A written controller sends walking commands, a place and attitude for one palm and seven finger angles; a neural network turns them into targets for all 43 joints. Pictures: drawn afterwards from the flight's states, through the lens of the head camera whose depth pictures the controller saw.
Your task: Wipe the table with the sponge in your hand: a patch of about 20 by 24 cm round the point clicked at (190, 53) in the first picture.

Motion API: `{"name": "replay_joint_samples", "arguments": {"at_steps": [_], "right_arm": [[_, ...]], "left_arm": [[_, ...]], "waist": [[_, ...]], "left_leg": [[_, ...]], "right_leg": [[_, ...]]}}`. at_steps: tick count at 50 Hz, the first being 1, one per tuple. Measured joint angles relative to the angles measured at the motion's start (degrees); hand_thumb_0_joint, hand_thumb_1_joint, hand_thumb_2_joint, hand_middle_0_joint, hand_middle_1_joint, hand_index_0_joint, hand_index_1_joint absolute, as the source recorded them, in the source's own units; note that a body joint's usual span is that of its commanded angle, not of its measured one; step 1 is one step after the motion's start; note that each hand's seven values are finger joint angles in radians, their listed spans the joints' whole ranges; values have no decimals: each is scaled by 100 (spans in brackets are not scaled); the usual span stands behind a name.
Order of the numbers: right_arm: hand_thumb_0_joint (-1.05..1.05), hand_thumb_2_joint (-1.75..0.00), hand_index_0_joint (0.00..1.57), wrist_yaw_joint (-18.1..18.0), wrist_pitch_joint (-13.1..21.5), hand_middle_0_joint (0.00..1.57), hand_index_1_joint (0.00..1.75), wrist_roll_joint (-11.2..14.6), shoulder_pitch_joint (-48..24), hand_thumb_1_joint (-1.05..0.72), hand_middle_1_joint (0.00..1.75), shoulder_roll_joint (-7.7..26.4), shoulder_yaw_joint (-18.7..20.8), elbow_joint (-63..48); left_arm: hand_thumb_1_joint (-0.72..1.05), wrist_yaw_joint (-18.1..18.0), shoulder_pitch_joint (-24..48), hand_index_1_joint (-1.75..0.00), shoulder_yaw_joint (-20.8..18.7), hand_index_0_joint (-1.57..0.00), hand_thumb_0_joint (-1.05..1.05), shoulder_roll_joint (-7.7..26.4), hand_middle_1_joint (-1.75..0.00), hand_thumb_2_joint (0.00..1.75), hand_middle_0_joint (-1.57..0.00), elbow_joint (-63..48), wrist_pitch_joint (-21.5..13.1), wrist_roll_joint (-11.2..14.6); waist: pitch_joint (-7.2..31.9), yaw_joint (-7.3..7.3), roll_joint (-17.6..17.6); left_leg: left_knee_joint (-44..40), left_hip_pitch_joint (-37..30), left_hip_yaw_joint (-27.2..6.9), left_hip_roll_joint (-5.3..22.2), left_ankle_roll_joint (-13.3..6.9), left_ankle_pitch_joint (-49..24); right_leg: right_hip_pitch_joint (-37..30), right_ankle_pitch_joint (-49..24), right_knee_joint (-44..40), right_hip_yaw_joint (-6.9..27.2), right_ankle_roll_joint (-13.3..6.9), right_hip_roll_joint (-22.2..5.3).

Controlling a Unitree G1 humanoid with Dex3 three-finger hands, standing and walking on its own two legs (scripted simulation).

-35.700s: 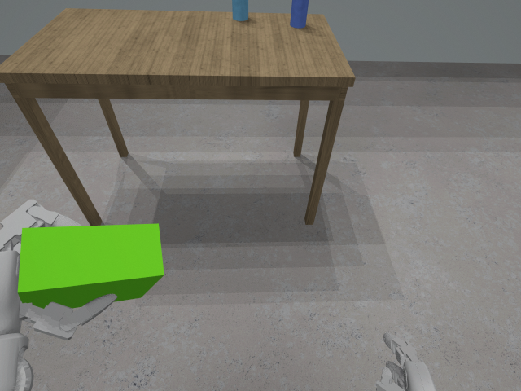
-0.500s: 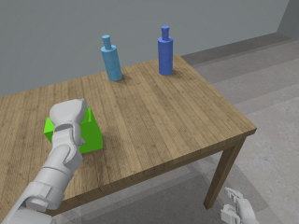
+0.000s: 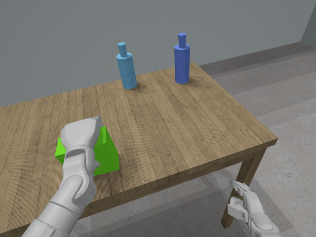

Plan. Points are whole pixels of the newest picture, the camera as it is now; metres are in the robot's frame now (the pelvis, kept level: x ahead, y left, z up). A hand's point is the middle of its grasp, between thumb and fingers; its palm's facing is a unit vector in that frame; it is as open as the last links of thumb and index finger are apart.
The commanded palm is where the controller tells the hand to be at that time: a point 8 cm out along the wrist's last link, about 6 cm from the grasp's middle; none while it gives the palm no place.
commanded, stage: wipe back along the middle lane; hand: left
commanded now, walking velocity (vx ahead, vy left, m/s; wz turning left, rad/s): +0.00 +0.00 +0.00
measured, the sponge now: (93, 158) +0.30 +0.24 +0.05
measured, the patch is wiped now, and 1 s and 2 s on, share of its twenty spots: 0.60 0.70 0.80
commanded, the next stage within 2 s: slide across to the third lane in 0.34 s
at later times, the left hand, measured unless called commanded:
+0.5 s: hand (96, 160) +0.26 +0.19 +0.10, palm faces +0.10 -0.07 -0.99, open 10.3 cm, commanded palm +0.22 +0.18 +0.15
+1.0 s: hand (126, 148) +0.29 +0.12 +0.12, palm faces +0.12 -0.18 -0.98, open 10.3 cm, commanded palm +0.26 +0.12 +0.18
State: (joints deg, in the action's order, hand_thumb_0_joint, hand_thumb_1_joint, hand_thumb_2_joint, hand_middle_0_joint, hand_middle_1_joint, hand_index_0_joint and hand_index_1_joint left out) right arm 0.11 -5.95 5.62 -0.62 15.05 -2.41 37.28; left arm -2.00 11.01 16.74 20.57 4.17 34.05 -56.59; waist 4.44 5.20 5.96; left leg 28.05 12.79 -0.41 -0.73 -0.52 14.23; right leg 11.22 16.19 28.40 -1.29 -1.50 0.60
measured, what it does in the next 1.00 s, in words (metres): stands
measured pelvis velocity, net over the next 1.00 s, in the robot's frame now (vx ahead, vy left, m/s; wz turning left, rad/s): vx -0.02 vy -0.04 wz -0.02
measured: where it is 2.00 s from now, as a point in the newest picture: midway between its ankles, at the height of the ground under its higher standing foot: outside the picture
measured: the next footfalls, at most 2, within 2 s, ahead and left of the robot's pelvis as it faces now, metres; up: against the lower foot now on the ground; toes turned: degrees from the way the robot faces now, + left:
none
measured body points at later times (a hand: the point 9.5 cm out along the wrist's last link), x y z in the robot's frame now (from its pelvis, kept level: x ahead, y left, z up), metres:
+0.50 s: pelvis -0.01 -0.02 +0.00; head -0.05 -0.08 +0.44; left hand +0.25 +0.19 +0.16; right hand +0.24 -0.22 -0.07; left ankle +0.01 +0.12 -0.74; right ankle -0.01 -0.10 -0.74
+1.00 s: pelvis -0.02 -0.04 +0.00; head -0.06 -0.09 +0.44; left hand +0.28 +0.13 +0.17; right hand +0.24 -0.23 -0.07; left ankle +0.01 +0.11 -0.74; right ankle -0.01 -0.10 -0.74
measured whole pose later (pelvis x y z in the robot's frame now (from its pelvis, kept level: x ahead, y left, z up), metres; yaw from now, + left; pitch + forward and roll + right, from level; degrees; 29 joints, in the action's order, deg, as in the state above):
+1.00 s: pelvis -0.02 -0.04 +0.00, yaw -1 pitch -4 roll +1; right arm 0.0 -4.3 4.9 -1.0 13.5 -2.9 39.1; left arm -2.8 11.4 21.1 16.4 0.8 32.9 -51.8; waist 3.4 5.0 6.3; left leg 26.3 9.4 -0.2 2.0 1.9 12.8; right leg 9.5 15.5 29.1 -1.1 -4.6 3.4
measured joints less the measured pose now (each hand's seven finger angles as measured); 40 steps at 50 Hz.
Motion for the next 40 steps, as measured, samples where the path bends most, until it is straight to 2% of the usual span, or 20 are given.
{"name": "replay_joint_samples", "arguments": {"at_steps": [14,23,32,40], "right_arm": [[1,-90,20,84,-66,20,30,-13,-83,-91,30,-61,-90,-2],[1,-90,20,115,-27,19,30,-23,17,-91,30,11,-22,23],[2,-90,20,19,202,19,30,-22,51,-91,30,13,25,148],[2,-90,20,11,379,19,30,-27,-21,-91,30,-73,4,232]], "left_arm": [[-50,88,-527,-137,18,-69,0,-7,-138,104,-67,-662,172,-19],[-50,45,-921,-137,62,-69,0,-36,-139,104,-66,-1026,94,-55],[-51,31,-557,-135,302,-71,-1,-62,-138,104,-67,-722,66,49],[-52,6,6,-133,605,-73,-1,-313,-136,104,-69,-402,-95,250]], "waist": [[-26,47,28],[-38,41,115],[-112,83,129],[-136,75,144]], "left_leg": [[42,-109,8,74,77,11],[56,-124,21,115,125,-13],[27,-161,-42,133,170,-82],[-50,-205,-80,145,202,-149]], "right_leg": [[-67,28,100,10,-79,74],[-41,30,180,23,-127,115],[-61,17,223,-40,-190,135],[-84,-7,209,-77,-236,149]]}}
